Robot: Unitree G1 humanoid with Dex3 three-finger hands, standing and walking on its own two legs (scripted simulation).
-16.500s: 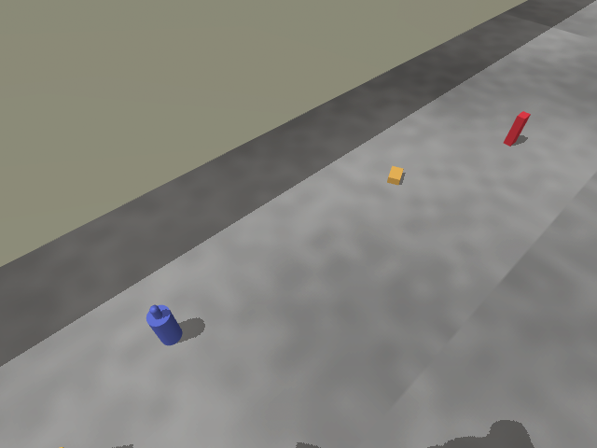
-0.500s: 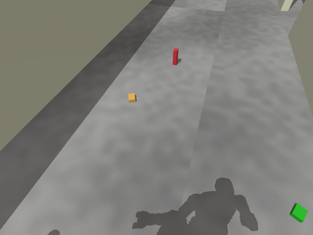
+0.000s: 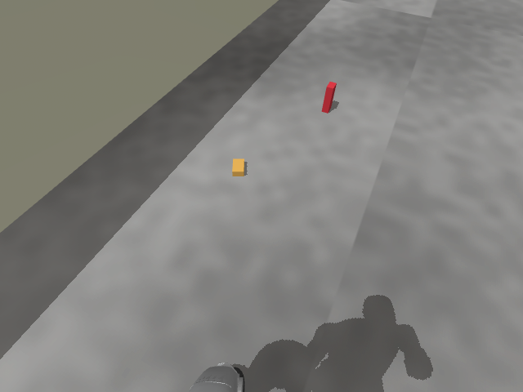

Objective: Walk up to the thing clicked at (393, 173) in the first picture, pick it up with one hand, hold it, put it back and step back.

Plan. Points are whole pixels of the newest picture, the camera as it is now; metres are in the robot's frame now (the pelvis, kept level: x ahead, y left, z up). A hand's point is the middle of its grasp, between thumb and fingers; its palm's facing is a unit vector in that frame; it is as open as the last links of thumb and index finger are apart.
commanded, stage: walk up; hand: left
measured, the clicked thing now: (238, 167) +1.21 +0.23 -0.73
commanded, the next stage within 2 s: none
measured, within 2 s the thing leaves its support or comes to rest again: neither
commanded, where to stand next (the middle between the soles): +0.85 +0.00 m, yaw -3 degrees
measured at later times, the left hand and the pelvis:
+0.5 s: hand (167, 255) +0.36 +0.24 -0.12, palm faces -0.09 -0.91 -0.41, open 7.4 cm; pelvis +0.26 -0.03 +0.00, yaw -2 degrees
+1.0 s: hand (172, 218) +0.47 +0.26 -0.14, palm faces -0.01 -0.93 -0.37, open 7.4 cm; pelvis +0.46 -0.02 +0.00, yaw +0 degrees
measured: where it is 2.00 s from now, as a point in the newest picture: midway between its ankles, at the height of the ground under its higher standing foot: (275, 246)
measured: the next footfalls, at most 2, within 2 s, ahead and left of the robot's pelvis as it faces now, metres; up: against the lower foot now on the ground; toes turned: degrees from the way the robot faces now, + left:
right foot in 0.48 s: +0.40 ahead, -0.15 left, +0.00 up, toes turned -7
left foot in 0.98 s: +0.60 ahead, +0.10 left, +0.00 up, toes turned +4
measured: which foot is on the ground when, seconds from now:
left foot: down 0.00-0.50, up 0.52-0.96, down 0.98-1.00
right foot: down 0.00-0.04, up 0.06-0.46, down 0.48-1.00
